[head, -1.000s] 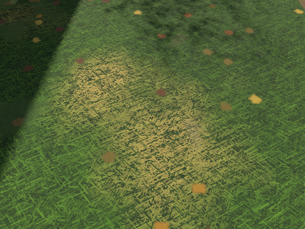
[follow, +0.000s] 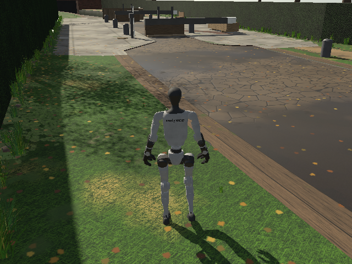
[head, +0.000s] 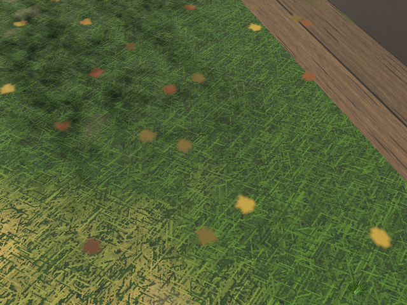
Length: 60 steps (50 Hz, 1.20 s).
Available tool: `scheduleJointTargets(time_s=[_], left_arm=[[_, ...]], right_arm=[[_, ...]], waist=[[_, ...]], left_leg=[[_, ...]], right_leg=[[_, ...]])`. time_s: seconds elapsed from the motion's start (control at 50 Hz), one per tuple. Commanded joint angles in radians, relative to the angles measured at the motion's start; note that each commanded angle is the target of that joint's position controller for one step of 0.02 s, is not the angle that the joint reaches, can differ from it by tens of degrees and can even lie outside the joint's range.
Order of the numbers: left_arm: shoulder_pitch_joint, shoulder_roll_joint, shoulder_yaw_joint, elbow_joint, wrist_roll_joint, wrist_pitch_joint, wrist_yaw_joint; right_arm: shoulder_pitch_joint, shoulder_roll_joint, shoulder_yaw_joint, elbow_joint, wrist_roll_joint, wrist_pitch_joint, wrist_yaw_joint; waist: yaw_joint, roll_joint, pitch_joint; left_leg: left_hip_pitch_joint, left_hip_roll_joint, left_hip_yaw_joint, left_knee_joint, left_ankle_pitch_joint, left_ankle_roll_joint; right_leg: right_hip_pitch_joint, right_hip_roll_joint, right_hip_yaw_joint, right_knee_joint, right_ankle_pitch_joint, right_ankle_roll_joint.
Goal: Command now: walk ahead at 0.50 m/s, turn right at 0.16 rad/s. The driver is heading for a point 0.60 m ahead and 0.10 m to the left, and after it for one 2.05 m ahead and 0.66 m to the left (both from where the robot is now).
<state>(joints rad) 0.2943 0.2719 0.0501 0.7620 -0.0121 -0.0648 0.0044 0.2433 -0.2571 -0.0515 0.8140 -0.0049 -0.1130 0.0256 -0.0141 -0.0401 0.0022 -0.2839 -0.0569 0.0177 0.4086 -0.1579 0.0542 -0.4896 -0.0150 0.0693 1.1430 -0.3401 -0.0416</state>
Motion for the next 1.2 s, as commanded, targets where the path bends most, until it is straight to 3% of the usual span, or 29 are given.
scheduleJointTargets(time_s=[0.02, 0.08, 0.16, 0.24, 0.3, 0.32, 0.34, 0.36, 0.38, 0.4, 0.42, 0.44, 0.46, 0.48, 0.52, 0.58, 0.66, 0.74, 0.8, 0.82, 0.84, 0.86, 0.88, 0.9, 0.92, 0.94, 1.0, 1.1, 1.2], left_arm=[[0.003, 0.056, 0.017, -0.076, 0.006, -0.012, 0.001], [-0.091, 0.038, 0.007, -0.11, 0.012, -0.017, 0.003], [-0.214, 0.019, -0.002, -0.139, 0.003, -0.026, -0.01], [-0.322, 0.029, -0.001, -0.181, -0.009, -0.032, -0.031], [-0.31, 0.06, 0.011, -0.195, -0.008, -0.044, -0.042], [-0.23, 0.083, 0.024, -0.175, -0.003, -0.048, -0.039], [-0.085, 0.132, 0.049, -0.133, 0.004, -0.049, -0.03], [0.113, 0.216, 0.072, -0.105, 0.023, -0.047, -0.016], [0.156, 0.276, 0.084, -0.088, 0.028, -0.035, -0.018], [0.167, 0.174, 0.062, -0.087, 0.021, -0.032, -0.017], [0.101, 0.135, 0.046, -0.089, 0.014, -0.034, -0.015], [0.029, 0.108, 0.036, -0.091, 0.015, -0.036, -0.017], [-0.024, 0.079, 0.028, -0.089, 0.016, -0.039, -0.022], [-0.055, 0.065, 0.025, -0.083, 0.022, -0.047, -0.025], [-0.089, 0.067, 0.031, -0.067, 0.026, -0.061, -0.026], [-0.112, 0.099, 0.043, -0.045, 0.032, -0.062, -0.009], [-0.106, 0.135, 0.052, -0.027, 0.024, -0.036, 0.022], [-0.091, 0.171, 0.065, -0.009, -0.004, -0.006, 0.032], [-0.125, 0.188, 0.074, -0.016, -0.027, 0.017, 0.041], [-0.109, 0.166, 0.068, -0.014, -0.025, 0.022, 0.04], [-0.057, 0.136, 0.054, -0.027, 0.012, 0.019, 0.035], [0.037, 0.051, 0.023, -0.056, 0.054, 0.012, 0.021], [-0.001, 0.12, 0.031, -0.044, 0.023, 0.008, 0.006], [-0.075, 0.143, 0.037, -0.064, -0.005, 0.014, 0.004], [-0.106, 0.134, 0.038, -0.06, 0.005, 0.023, 0.015], [-0.127, 0.138, 0.042, -0.059, 0.019, 0.036, 0.029], [-0.098, 0.116, 0.042, -0.061, 0.025, 0.056, 0.037], [-0.145, 0.093, 0.032, -0.069, 0.021, 0.062, 0.044], [-0.175, 0.099, 0.035, -0.083, 0.012, 0.046, 0.03]], right_arm=[[0.007, -0.111, -0.021, -0.042, 0.004, -0.015, 0.001], [0.046, -0.149, -0.03, -0.019, 0.012, -0.009, -0.009], [0.107, -0.162, -0.028, 0.009, 0.024, 0.007, -0.015], [0.171, -0.173, -0.026, 0.041, 0.029, 0.025, -0.015], [0.171, -0.192, -0.031, 0.054, 0.032, 0.042, -0.022], [0.148, -0.202, -0.032, 0.05, 0.034, 0.047, -0.024], [0.14, -0.186, -0.025, 0.043, 0.029, 0.047, -0.025], [0.118, -0.128, -0.002, 0.005, 0.006, 0.04, -0.025], [0.253, -0.013, 0.032, -0.006, 0.019, 0.02, -0.021], [0.211, -0.128, 0.003, 0.015, 0.044, 0.011, -0.02], [0.125, -0.17, -0.013, -0.011, 0.056, 0.009, -0.021], [0.081, -0.156, -0.014, -0.016, 0.048, 0.014, -0.025], [0.061, -0.144, -0.019, -0.02, 0.035, 0.024, -0.027], [0.079, -0.125, -0.022, -0.017, 0.034, 0.04, -0.027], [0.097, -0.083, -0.02, -0.015, 0.037, 0.064, -0.027], [0.06, -0.071, -0.025, -0.051, 0.021, 0.081, -0.031], [-0.06, -0.039, -0.013, -0.104, 0.012, 0.079, -0.001], [-0.123, -0.077, -0.029, -0.167, 0.009, 0.088, 0.027], [-0.045, -0.121, -0.055, -0.175, 0.005, 0.091, 0.035], [0.053, -0.164, -0.077, -0.15, 0.003, 0.087, 0.025], [0.114, -0.272, -0.108, -0.157, 0.001, 0.087, -0.001], [0.071, -0.346, -0.107, -0.195, -0.019, 0.087, -0.012], [0.08, -0.279, -0.092, -0.216, -0.013, 0.087, -0.002], [0.013, -0.236, -0.08, -0.23, -0.003, 0.084, 0.001], [-0.034, -0.195, -0.07, -0.23, 0.018, 0.089, -0.004], [-0.072, -0.169, -0.06, -0.236, 0.025, 0.099, -0.011], [-0.105, -0.183, -0.065, -0.258, -0.004, 0.11, -0.026], [-0.087, -0.201, -0.075, -0.266, 0.008, 0.123, -0.056], [-0.084, -0.199, -0.076, -0.277, 0.005, 0.141, -0.058]], waist=[[0.014, 0.131, -0.015], [-0.008, 0.107, -0.005], [-0.053, 0.113, 0.014], [-0.084, 0.119, 0.046], [-0.044, 0.132, 0.042], [0.01, 0.132, 0.002], [0.077, 0.112, -0.095], [0.156, 0.004, -0.26], [0.098, -0.268, -0.389], [0.135, -0.165, -0.35], [0.124, -0.115, -0.203], [0.092, -0.055, -0.134], [0.063, -0.048, -0.074], [0.031, -0.063, -0.046], [-0.003, -0.056, -0.012], [-0.027, -0.032, 0.015], [0.016, -0.03, 0.005], [0.029, -0.04, -0.019], [-0.024, -0.044, -0.06], [-0.064, 0.007, -0.112], [-0.075, 0.183, -0.183], [0.027, 0.344, -0.294], [-0.045, 0.208, -0.431], [-0.038, 0.147, -0.322], [-0.015, 0.069, -0.223], [0.004, 0.062, -0.161], [0.045, 0.131, -0.143], [0.018, 0.153, -0.159], [-0.007, 0.2, -0.129]], left_leg=[[0.125, 0.266, -0.288, -0.242, 0.108, 0.185], [0.143, 0.264, -0.216, -0.264, 0.217, 0.188], [0.155, 0.229, -0.127, -0.255, 0.224, 0.147], [0.232, 0.275, -0.147, -0.217, 0.196, 0.139], [0.282, 0.306, -0.184, -0.14, 0.285, 0.115], [0.268, 0.285, -0.17, -0.057, 0.405, 0.1], [0.203, 0.23, -0.132, 0.107, 0.473, 0.073], [-0.008, 0.161, -0.082, 0.421, 0.231, 0.03], [-0.376, 0.021, -0.052, 0.741, -0.386, -0.022], [-0.474, 0.063, -0.157, 0.867, -0.41, -0.022], [-0.517, 0.102, -0.145, 0.884, -0.318, -0.018], [-0.48, 0.141, -0.126, 0.85, -0.236, -0.025], [-0.448, 0.164, -0.122, 0.804, -0.184, -0.031], [-0.391, 0.185, -0.127, 0.779, -0.143, -0.034], [-0.346, 0.182, -0.121, 0.756, -0.11, -0.048], [-0.368, 0.165, -0.108, 0.648, -0.024, -0.076], [-0.279, 0.143, -0.028, 0.373, 0.195, -0.068], [-0.269, 0.127, -0.007, 0.26, 0.127, -0.034], [-0.153, 0.064, 0.05, 0.166, 0.03, 0.021], [-0.006, 0.017, 0.061, 0.075, 0.14, 0.053], [0.223, 0.17, -0.164, 0.071, 0.624, 0.125], [0.476, 0.419, -0.584, 0.098, 0.939, 0.355], [0.472, 0.427, -0.63, 0.023, 0.719, 0.385], [0.384, 0.382, -0.529, -0.005, 0.544, 0.332], [0.272, 0.325, -0.45, -0.028, 0.385, 0.264], [0.158, 0.288, -0.409, -0.055, 0.282, 0.224], [0.003, 0.222, -0.36, -0.093, 0.25, 0.2], [0.006, 0.195, -0.4, -0.095, 0.03, 0.175], [0.001, 0.18, -0.486, -0.094, -0.117, 0.153]], right_leg=[[-0.167, -0.092, 0.008, -0.066, 0.07, 0.014], [-0.202, -0.104, -0.011, -0.234, 0.194, 0.033], [-0.139, -0.072, -0.048, -0.466, 0.375, 0.036], [-0.126, -0.045, -0.061, -0.572, 0.36, 0.022], [-0.042, -0.02, -0.062, -0.644, 0.259, -0.012], [0.084, 0.005, -0.082, -0.686, 0.261, -0.03], [0.311, -0.003, -0.076, -0.692, 0.285, -0.058], [0.628, -0.204, 0.126, -0.653, 0.331, -0.129], [0.916, -0.43, 0.536, -0.738, 0.186, -0.27], [0.859, -0.409, 0.588, -0.797, 0.056, -0.254], [0.731, -0.374, 0.429, -0.819, 0.09, -0.209], [0.599, -0.327, 0.316, -0.851, 0.156, -0.183], [0.494, -0.289, 0.232, -0.893, 0.201, -0.17], [0.414, -0.263, 0.164, -0.936, 0.226, -0.157], [0.334, -0.254, 0.067, -0.976, 0.397, -0.164], [0.308, -0.246, -0.083, -0.953, 0.724, -0.157], [0.312, -0.21, -0.219, -0.927, 0.732, -0.13], [0.431, -0.264, -0.219, -0.837, 0.725, -0.114], [0.461, -0.254, -0.235, -0.631, 0.839, -0.071], [0.428, -0.193, -0.262, -0.455, 0.795, -0.031], [0.222, -0.114, -0.279, -0.171, 0.451, 0.046], [-0.117, 0.071, -0.177, 0.177, -0.393, 0.115], [-0.144, 0.053, 0.025, 0.261, -0.363, 0.099], [-0.197, 0.02, 0.028, 0.243, -0.273, 0.081], [-0.208, -0.015, 0.019, 0.166, -0.196, 0.079], [-0.18, -0.035, 0.018, 0.089, -0.143, 0.081], [-0.056, -0.007, 0.0, -0.033, -0.063, 0.089], [-0.042, 0.015, 0.027, -0.221, 0.011, 0.114], [0.025, 0.039, 0.034, -0.382, 0.003, 0.103]])
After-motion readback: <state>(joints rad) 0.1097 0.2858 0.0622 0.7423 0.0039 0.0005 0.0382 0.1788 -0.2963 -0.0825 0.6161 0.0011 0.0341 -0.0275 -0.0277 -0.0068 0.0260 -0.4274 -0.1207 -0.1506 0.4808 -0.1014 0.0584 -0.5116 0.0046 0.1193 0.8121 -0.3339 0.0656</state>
